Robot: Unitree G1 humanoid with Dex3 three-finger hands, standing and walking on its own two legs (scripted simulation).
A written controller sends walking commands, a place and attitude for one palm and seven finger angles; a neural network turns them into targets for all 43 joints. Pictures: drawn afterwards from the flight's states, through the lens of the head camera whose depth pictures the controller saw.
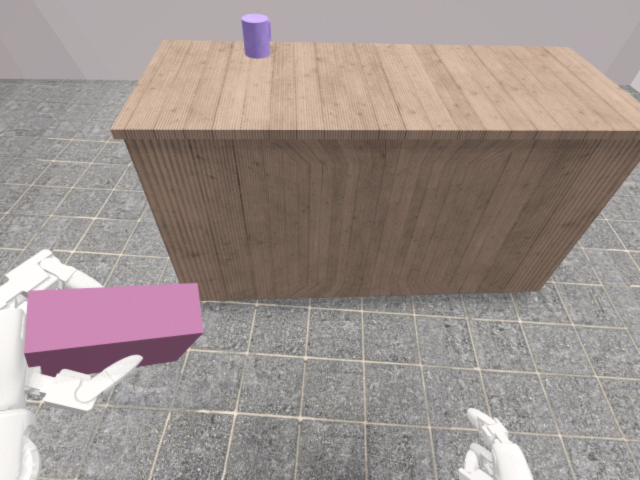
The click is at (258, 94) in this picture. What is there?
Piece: table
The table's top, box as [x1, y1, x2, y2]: [110, 40, 639, 139]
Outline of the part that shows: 110,129 114,138 639,139 639,103 569,47 270,42 270,54 267,57 255,59 247,57 244,54 243,41 162,40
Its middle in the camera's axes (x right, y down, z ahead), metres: +0.18 -0.42 +1.06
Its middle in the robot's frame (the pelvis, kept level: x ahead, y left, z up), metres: +1.09 -0.12 +0.00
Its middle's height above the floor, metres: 0.77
